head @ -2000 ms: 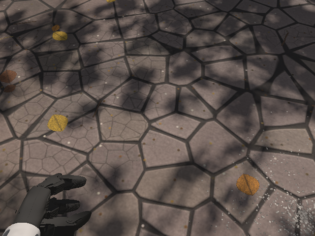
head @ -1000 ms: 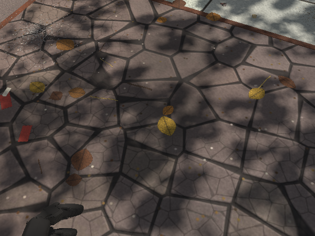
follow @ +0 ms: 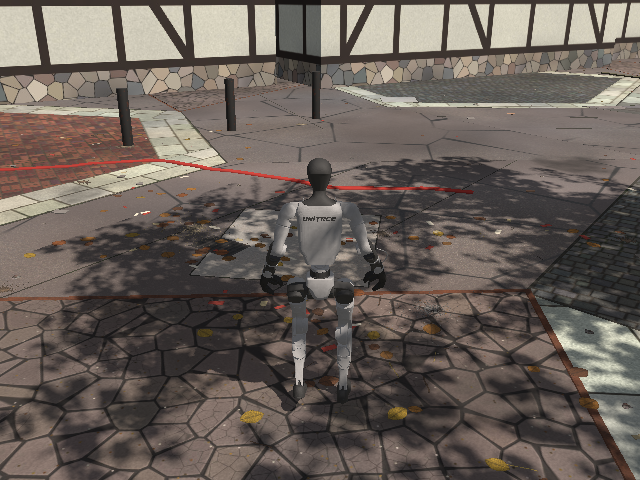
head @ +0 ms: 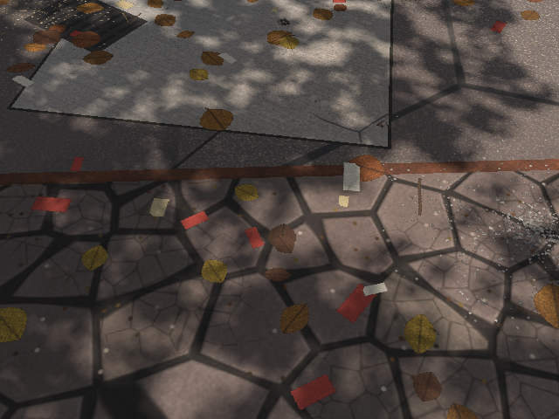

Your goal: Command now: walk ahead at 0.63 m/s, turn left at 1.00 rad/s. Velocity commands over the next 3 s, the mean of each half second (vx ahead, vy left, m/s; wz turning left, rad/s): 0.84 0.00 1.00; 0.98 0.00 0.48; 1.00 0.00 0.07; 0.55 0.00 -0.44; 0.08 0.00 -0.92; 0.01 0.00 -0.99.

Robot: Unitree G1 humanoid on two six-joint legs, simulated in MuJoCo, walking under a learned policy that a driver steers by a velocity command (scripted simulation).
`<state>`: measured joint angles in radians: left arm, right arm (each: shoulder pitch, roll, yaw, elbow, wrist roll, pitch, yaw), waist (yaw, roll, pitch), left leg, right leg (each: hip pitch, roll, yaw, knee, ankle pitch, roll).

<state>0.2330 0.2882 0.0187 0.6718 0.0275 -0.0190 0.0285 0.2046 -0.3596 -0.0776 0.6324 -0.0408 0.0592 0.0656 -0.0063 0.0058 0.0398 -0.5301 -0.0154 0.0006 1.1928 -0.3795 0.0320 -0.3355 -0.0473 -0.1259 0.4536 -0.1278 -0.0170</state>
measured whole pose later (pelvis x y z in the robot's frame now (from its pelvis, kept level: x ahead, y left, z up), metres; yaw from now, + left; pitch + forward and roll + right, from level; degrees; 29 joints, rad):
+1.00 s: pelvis +0.58 +0.35 +0.00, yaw +42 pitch +2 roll -3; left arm 0.55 0.29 0.05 0.93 0.01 -0.10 -0.02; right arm 0.00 -0.29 0.01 0.65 -0.04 -0.06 0.08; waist 0.08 0.03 0.00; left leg -0.74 0.05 -0.05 0.85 -0.04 0.08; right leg 0.07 0.05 -0.09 0.21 -0.30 -0.03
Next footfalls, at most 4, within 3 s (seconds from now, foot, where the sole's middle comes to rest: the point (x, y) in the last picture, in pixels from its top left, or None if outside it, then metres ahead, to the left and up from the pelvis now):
0.30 left None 0.13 0.15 -0.77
0.70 right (203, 372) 0.59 0.21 -0.77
1.14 left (34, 308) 0.77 0.67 -0.77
1.60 right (11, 185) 1.21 0.87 -0.77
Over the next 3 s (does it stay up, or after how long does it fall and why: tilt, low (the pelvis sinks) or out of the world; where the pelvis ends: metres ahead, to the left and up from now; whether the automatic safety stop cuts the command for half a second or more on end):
stays up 1.26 1.04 0.01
